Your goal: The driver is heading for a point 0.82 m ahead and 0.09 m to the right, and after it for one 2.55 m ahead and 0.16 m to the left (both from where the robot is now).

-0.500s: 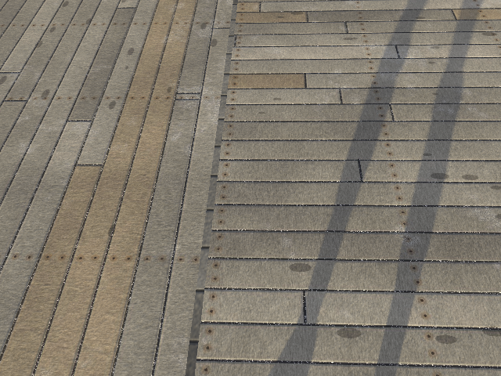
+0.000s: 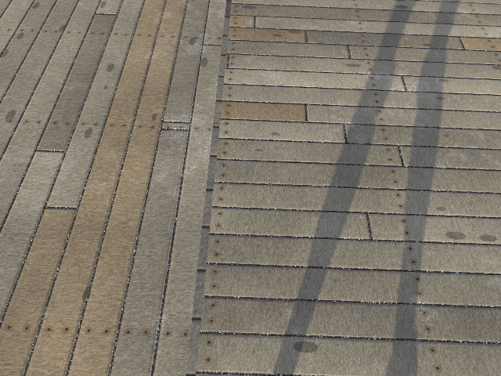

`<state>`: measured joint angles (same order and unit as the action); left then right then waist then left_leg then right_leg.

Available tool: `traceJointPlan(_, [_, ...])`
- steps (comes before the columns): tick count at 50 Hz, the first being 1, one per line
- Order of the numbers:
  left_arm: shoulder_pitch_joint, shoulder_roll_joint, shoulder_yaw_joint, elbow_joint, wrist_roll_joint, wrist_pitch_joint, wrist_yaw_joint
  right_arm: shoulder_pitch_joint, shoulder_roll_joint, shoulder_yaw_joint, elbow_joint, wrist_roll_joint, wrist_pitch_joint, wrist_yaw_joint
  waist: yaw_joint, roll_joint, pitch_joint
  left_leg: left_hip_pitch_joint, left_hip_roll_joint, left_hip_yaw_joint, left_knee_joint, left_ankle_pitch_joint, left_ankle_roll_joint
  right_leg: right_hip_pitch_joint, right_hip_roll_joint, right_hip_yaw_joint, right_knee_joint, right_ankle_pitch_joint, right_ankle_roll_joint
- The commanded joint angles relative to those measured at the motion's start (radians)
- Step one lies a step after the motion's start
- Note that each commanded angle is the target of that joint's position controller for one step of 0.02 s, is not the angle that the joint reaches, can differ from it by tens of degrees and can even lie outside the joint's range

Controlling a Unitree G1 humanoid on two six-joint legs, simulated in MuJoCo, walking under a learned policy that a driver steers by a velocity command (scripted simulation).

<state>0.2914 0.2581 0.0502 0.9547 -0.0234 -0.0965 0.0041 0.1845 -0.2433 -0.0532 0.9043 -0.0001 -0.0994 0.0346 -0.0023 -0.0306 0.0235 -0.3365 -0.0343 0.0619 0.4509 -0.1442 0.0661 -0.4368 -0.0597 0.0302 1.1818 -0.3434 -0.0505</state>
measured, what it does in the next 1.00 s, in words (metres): walks ahead: right foot, then left foot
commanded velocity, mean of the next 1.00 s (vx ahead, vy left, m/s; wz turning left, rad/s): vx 0.50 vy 0.00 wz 0.00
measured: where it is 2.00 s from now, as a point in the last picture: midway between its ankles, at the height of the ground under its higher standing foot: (271, 182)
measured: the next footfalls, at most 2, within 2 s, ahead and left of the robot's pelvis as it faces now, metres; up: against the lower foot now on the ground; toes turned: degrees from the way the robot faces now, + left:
right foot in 0.42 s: +0.41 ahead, -0.15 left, +0.00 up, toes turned -3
left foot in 0.98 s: +0.71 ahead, +0.09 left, +0.00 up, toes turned +3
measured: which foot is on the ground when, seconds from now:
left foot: down 0.00-0.44, up 0.46-0.96, down 0.98-1.00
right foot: up 0.00-0.40, down 0.42-1.00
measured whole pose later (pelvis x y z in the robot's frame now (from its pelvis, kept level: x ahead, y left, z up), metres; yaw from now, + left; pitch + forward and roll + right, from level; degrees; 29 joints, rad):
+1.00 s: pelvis +0.55 -0.02 -0.02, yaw +0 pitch +2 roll -1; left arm 0.39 0.25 0.07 1.03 -0.01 -0.06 0.01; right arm 0.01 -0.23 -0.06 0.86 0.01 -0.10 0.04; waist 0.06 0.00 0.02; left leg -0.50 0.02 0.04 0.54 -0.07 0.05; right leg 0.01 -0.02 -0.05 0.49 -0.45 0.00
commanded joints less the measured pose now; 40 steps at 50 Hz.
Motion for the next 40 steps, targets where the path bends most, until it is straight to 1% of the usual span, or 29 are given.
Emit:
traceJointPlan(1, [0.052,0.051,0.023,-0.047,0.006,0.01,0.011,0.017,-0.082,-0.013,-0.026,-0.008,-0.016,0.002,0.023,0.118,-0.056,0.135,0.249,-0.278,-0.296,0.069,0.162,-0.138,-0.092,0.036,-0.029,0.092,-0.001])
traceJointPlan(2, [0.043,0.048,0.025,-0.052,0.008,0.016,0.012,0.036,-0.098,-0.017,-0.015,-0.007,-0.019,-0.002,0.027,0.111,-0.041,0.121,0.247,-0.253,-0.312,0.105,0.17,-0.153,-0.096,0.031,-0.058,0.118,0.007])
traceJointPlan(4, [-0.03,0.058,0.03,-0.079,0.015,0.022,0.015,0.073,-0.126,-0.024,0.002,-0.006,-0.019,-0.015,0.017,0.089,-0.012,0.139,0.251,-0.225,-0.332,0.158,0.178,-0.228,-0.103,0.029,-0.15,0.203,0.027])
traceJointPlan(6, [-0.104,0.054,0.031,-0.103,0.02,0.019,0.013,0.109,-0.131,-0.023,0.015,-0.003,-0.012,-0.027,-0.001,0.08,0.0,0.178,0.247,-0.201,-0.338,0.184,0.167,-0.281,-0.101,0.025,-0.261,0.302,0.04])
traceJointPlan(10, [-0.237,0.031,0.021,-0.138,0.014,0.01,-0.001,0.166,-0.141,-0.022,0.037,0.007,-0.004,-0.038,-0.042,0.087,0.025,0.216,0.22,-0.139,-0.345,0.167,0.134,-0.253,-0.065,-0.009,-0.486,0.454,0.042])
traceJointPlan(13, [-0.325,0.03,0.013,-0.166,0.007,0.006,-0.016,0.22,-0.148,-0.024,0.064,0.013,0.005,-0.04,-0.074,0.084,0.053,0.294,0.243,-0.135,-0.325,0.152,0.134,-0.26,-0.044,-0.024,-0.58,0.446,0.038])
traceJointPlan(15, [-0.371,0.033,0.01,-0.188,0.003,0.0,-0.029,0.246,-0.152,-0.028,0.081,0.015,0.015,-0.043,-0.083,0.086,0.069,0.363,0.273,-0.14,-0.292,0.17,0.132,-0.278,-0.036,-0.023,-0.623,0.399,0.026])
traceJointPlan(17, [-0.378,0.046,0.011,-0.203,0.001,-0.007,-0.041,0.244,-0.161,-0.034,0.089,0.018,0.024,-0.047,-0.068,0.098,0.066,0.414,0.301,-0.148,-0.247,0.228,0.121,-0.257,-0.026,-0.025,-0.655,0.33,0.002])
traceJointPlan(18, [-0.354,0.059,0.015,-0.2,0.001,-0.01,-0.044,0.233,-0.167,-0.037,0.089,0.019,0.029,-0.048,-0.049,0.107,0.051,0.426,0.307,-0.147,-0.217,0.292,0.111,-0.208,-0.013,-0.034,-0.669,0.295,-0.012])
traceJointPlan(19, [-0.299,0.08,0.025,-0.188,0.002,-0.013,-0.045,0.211,-0.177,-0.04,0.084,0.019,0.032,-0.049,-0.014,0.121,0.017,0.425,0.3,-0.136,-0.158,0.434,0.099,-0.111,0.015,-0.057,-0.68,0.268,-0.028])
traceJointPlan(20, [-0.181,0.11,0.043,-0.153,0.006,-0.014,-0.041,0.184,-0.173,-0.039,0.078,0.02,0.037,-0.049,0.052,0.119,-0.053,0.401,0.262,-0.102,-0.024,0.59,0.078,0.059,0.051,-0.088,-0.701,0.276,-0.052])
traceJointPlan(21, [0.003,0.166,0.069,-0.098,0.011,-0.013,-0.033,0.177,-0.144,-0.027,0.066,0.013,0.038,-0.048,0.124,0.089,-0.174,0.278,0.205,-0.06,0.199,0.565,0.046,0.337,0.019,-0.049,-0.676,0.305,-0.091])
traceJointPlan(22, [0.157,0.269,0.093,-0.072,0.032,-0.01,-0.025,0.266,-0.054,0.002,0.044,-0.001,0.025,-0.042,0.119,-0.111,-0.344,-0.09,0.078,-0.009,0.599,0.185,-0.018,0.749,-0.244,0.333,-0.681,0.256,-0.223])
traceJointPlan(23, [0.178,0.234,0.08,-0.059,0.019,-0.005,-0.029,0.292,-0.019,0.016,0.059,0.011,-0.001,-0.033,0.109,-0.251,-0.438,-0.313,-0.03,-0.115,0.821,-0.412,-0.038,0.872,-0.358,0.701,-0.856,0.13,-0.311])
traceJointPlan(24, [0.109,0.167,0.057,-0.071,0.012,-0.007,-0.03,0.21,-0.125,-0.011,0.042,0.037,-0.02,-0.028,0.111,-0.168,-0.312,-0.415,0.041,-0.182,0.911,-0.39,-0.015,0.773,-0.32,0.609,-0.878,0.061,-0.256])
traceJointPlan(25, [0.022,0.128,0.045,-0.093,0.014,-0.006,-0.027,0.125,-0.143,-0.015,0.017,0.049,-0.029,-0.027,0.091,-0.107,-0.198,-0.431,0.095,-0.153,0.896,-0.303,0.0,0.624,-0.283,0.458,-0.894,0.098,-0.215])
traceJointPlan(26, [-0.051,0.101,0.035,-0.103,0.021,-0.007,-0.03,0.085,-0.132,-0.017,0.012,0.039,-0.027,-0.034,0.057,-0.031,-0.116,-0.391,0.138,-0.13,0.827,-0.219,-0.001,0.466,-0.241,0.348,-0.933,0.176,-0.194])
traceJointPlan(27, [-0.091,0.072,0.026,-0.107,0.029,-0.011,-0.033,0.085,-0.125,-0.026,0.015,0.026,-0.014,-0.04,0.023,-0.031,-0.078,-0.331,0.171,-0.135,0.758,-0.168,-0.003,0.363,-0.202,0.273,-0.966,0.227,-0.175])
traceJointPlan(28, [-0.101,0.062,0.022,-0.101,0.034,-0.013,-0.037,0.11,-0.101,-0.026,0.021,0.022,0.002,-0.042,-0.002,-0.048,-0.065,-0.275,0.183,-0.136,0.725,-0.139,-0.006,0.3,-0.182,0.231,-0.997,0.245,-0.17])
traceJointPlan(29, [-0.091,0.066,0.024,-0.092,0.032,-0.016,-0.037,0.127,-0.078,-0.024,0.027,0.02,0.014,-0.043,-0.013,-0.048,-0.058,-0.251,0.186,-0.13,0.698,-0.126,-0.011,0.267,-0.172,0.203,-1.02,0.269,-0.177])
traceJointPlan(30, [-0.075,0.079,0.026,-0.082,0.03,-0.019,-0.035,0.126,-0.067,-0.024,0.026,0.018,0.022,-0.045,-0.019,-0.044,-0.045,-0.257,0.19,-0.123,0.669,-0.104,-0.019,0.248,-0.168,0.174,-1.038,0.3,-0.186])
traceJointPlan(31, [-0.059,0.096,0.03,-0.073,0.03,-0.021,-0.029,0.101,-0.07,-0.026,0.017,0.015,0.027,-0.048,-0.021,-0.035,-0.029,-0.286,0.193,-0.121,0.63,-0.066,-0.028,0.246,-0.167,0.154,-1.053,0.325,-0.191])
traceJointPlan(32, [-0.041,0.109,0.034,-0.065,0.031,-0.02,-0.023,0.062,-0.074,-0.029,0.003,0.011,0.028,-0.049,-0.015,-0.025,-0.014,-0.325,0.195,-0.121,0.576,-0.02,-0.038,0.256,-0.168,0.14,-1.063,0.345,-0.193])
traceJointPlan(34, [-0.008,0.116,0.035,-0.051,0.028,-0.015,-0.011,-0.01,-0.073,-0.031,-0.02,0.004,0.027,-0.047,0.001,-0.019,0.001,-0.374,0.193,-0.118,0.464,0.086,-0.052,0.286,-0.161,0.108,-1.073,0.369,-0.183])
traceJointPlan(37, [0.03,0.12,0.033,-0.034,0.021,-0.009,-0.002,-0.107,-0.055,-0.024,-0.045,0.007,0.02,-0.036,0.029,-0.028,0.02,-0.35,0.166,-0.093,0.287,0.223,-0.056,0.299,-0.131,0.047,-1.08,0.367,-0.154])
traceJointPlan(40, [0.087,0.129,0.035,-0.006,0.012,-0.004,0.002,-0.203,-0.047,-0.015,-0.072,0.014,0.017,-0.026,0.062,-0.025,0.045,-0.334,0.14,-0.07,0.172,0.259,-0.055,0.351,-0.139,0.029,-1.075,0.339,-0.147])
